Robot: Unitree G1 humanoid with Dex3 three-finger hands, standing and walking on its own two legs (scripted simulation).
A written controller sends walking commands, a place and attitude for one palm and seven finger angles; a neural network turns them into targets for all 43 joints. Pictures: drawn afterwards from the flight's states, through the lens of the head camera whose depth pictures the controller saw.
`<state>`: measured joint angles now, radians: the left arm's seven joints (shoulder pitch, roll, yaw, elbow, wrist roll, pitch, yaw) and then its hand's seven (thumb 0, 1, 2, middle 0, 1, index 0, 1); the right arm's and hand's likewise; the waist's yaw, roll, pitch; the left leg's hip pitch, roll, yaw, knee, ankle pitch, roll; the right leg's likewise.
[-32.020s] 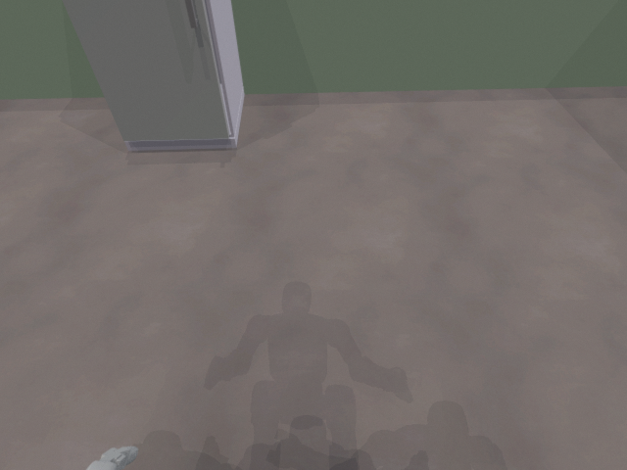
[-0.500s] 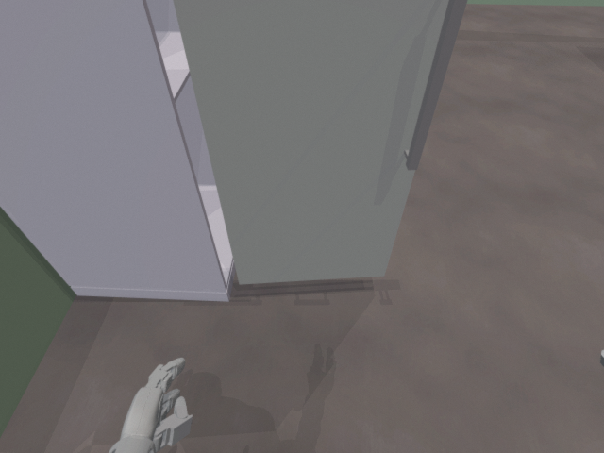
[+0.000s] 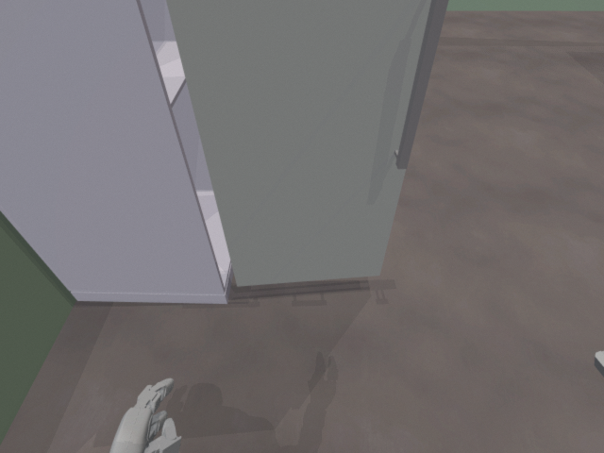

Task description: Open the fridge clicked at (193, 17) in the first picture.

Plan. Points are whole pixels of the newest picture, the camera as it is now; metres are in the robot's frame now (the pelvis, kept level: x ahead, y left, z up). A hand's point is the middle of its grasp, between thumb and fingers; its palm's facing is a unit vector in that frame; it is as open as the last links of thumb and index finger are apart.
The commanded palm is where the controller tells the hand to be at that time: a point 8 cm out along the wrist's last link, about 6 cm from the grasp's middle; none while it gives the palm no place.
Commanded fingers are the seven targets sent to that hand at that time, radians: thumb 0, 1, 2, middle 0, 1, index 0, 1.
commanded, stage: stop stepping back and stand still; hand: right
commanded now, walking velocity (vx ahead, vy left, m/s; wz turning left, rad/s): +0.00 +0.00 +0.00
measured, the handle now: (416, 85) +0.84 -0.21 +0.10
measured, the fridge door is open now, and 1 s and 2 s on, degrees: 83 83 83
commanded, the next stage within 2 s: let the arm hang, fingers relaxed in 0.08 s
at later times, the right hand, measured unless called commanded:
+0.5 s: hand out of the picture +0.04 -0.17 -0.17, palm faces -0.05 +0.98 -0.17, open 7.3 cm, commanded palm none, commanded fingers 0.00 -0.90 -0.90 0.20 0.30 0.20 0.30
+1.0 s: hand out of the picture +0.05 -0.27 -0.15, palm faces +0.01 +0.93 -0.37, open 7.4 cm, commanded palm none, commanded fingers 0.00 -0.90 -0.90 0.20 0.30 0.20 0.30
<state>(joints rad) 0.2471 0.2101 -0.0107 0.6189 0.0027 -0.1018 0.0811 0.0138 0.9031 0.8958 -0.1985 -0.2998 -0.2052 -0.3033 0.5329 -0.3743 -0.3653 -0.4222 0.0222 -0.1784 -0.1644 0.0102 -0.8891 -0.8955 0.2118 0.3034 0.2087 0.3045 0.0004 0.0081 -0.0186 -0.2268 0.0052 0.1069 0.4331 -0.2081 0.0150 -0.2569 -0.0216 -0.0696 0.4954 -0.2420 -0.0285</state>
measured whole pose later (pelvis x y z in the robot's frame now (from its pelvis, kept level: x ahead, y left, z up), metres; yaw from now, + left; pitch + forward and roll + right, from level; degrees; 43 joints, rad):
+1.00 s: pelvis -0.01 +0.00 +0.01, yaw -1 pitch -1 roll +0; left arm 0.18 0.30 0.00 1.08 0.02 0.01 0.00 0.01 0.91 0.90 -0.20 -0.30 -0.20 -0.30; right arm 0.16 -0.35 -0.01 1.10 -0.02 0.00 0.00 0.00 -0.91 -0.90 0.20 0.30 0.20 0.30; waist -0.01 -0.03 0.01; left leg -0.18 0.03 0.11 0.38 -0.18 0.01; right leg -0.19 0.01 -0.06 0.39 -0.18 -0.04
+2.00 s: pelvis +0.05 +0.02 +0.01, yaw -1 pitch -1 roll +0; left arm 0.11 0.32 -0.01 1.12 0.01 0.00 0.01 0.01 0.90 0.90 -0.20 -0.30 -0.21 -0.30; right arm 0.10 -0.33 0.01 1.12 -0.01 -0.02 -0.01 0.00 -0.91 -0.90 0.20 0.30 0.20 0.30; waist 0.00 0.00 0.03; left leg -0.06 0.00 0.11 0.28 -0.22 0.03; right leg -0.06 -0.01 -0.06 0.28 -0.21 0.00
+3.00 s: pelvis +0.04 +0.02 +0.01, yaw +0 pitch -1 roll +0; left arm 0.11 0.33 -0.01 1.12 0.01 0.00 0.01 0.01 0.90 0.90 -0.20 -0.30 -0.21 -0.30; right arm 0.11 -0.33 0.01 1.13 -0.01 -0.02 0.00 0.00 -0.90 -0.90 0.20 0.30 0.20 0.30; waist 0.00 0.00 0.04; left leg -0.06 -0.01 0.10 0.26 -0.19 0.03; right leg -0.06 -0.01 -0.07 0.26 -0.18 0.00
